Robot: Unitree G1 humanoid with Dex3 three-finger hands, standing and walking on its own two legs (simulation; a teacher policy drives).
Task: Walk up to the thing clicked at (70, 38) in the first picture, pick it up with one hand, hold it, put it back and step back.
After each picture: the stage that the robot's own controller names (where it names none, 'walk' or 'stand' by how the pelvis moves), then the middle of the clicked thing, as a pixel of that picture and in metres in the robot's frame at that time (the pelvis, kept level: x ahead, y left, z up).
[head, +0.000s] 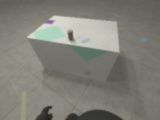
stand; (70, 35) +0.90 +0.29 -0.03
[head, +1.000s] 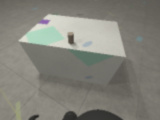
walk; (70, 38) +0.79 +0.23 -0.02
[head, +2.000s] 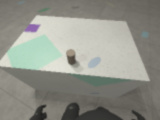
stand; (71, 57) +0.45 +0.18 -0.01
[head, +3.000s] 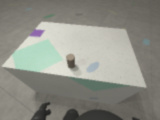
stand; (70, 61) +0.45 +0.19 -0.03
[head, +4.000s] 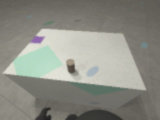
stand; (70, 66) +0.43 +0.19 -0.04
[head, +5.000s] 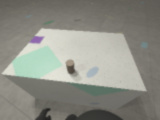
stand; (70, 67) +0.42 +0.19 -0.04
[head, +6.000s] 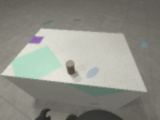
stand; (70, 67) +0.42 +0.19 -0.04
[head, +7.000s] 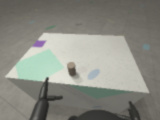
rise first; (71, 69) +0.41 +0.19 -0.03
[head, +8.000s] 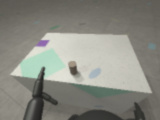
go down; (73, 68) +0.42 +0.19 -0.03
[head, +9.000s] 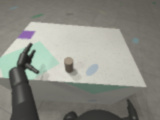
go down; (68, 65) +0.41 +0.17 -0.01
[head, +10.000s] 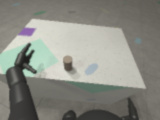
approach; (68, 63) +0.42 +0.17 -0.01
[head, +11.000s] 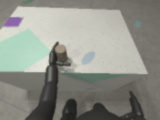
close; (62, 54) +0.45 +0.19 +0.04
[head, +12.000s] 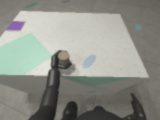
lift; (64, 60) +0.40 +0.17 +0.03
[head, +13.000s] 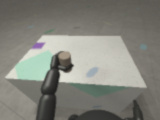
lift; (66, 62) +0.33 +0.17 +0.17
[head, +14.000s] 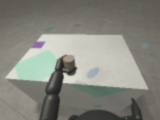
hold; (70, 65) +0.33 +0.15 +0.13
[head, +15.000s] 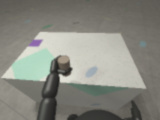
hold; (65, 66) +0.32 +0.18 +0.12
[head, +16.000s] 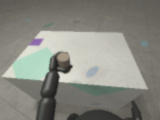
hold; (64, 63) +0.32 +0.18 +0.15
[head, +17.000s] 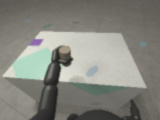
crouch; (65, 56) +0.37 +0.18 +0.16
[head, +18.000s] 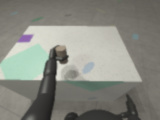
lower; (62, 55) +0.44 +0.19 +0.09
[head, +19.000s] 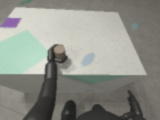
lower; (60, 54) +0.44 +0.19 +0.04
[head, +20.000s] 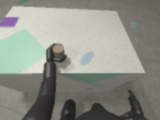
lower; (59, 54) +0.45 +0.19 +0.04
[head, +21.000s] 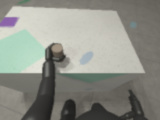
lower; (58, 53) +0.45 +0.20 +0.04
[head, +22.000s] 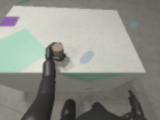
rest; (59, 53) +0.45 +0.20 +0.04
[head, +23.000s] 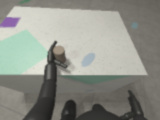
withdraw; (60, 55) +0.43 +0.19 +0.04
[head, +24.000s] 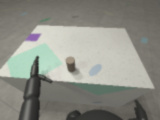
sink last; (70, 64) +0.42 +0.18 +0.01
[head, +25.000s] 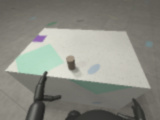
stand; (71, 63) +0.45 +0.20 -0.01
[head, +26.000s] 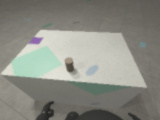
stand; (69, 65) +0.44 +0.19 -0.01
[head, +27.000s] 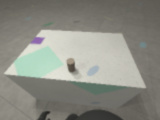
stand; (71, 65) +0.45 +0.19 -0.04
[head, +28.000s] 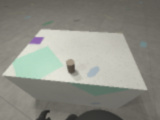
stand; (70, 66) +0.43 +0.19 -0.04
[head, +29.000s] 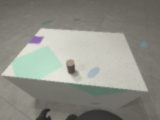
stand; (70, 67) +0.42 +0.18 -0.04
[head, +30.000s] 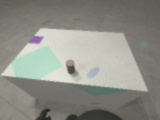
stand; (70, 67) +0.42 +0.18 -0.04
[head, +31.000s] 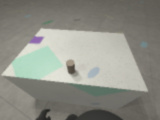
stand; (70, 67) +0.42 +0.18 -0.04
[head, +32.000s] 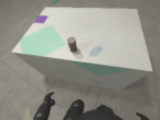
walk; (72, 45) +0.55 +0.20 -0.01
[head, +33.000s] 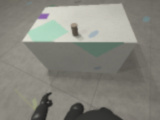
walk; (74, 30) +0.80 +0.21 -0.02
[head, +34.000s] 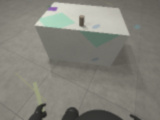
stand; (81, 21) +1.06 +0.20 -0.02
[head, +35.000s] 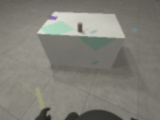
stand; (79, 27) +1.07 +0.21 -0.04
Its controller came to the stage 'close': yes
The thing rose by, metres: 0.21
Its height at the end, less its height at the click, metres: +0.00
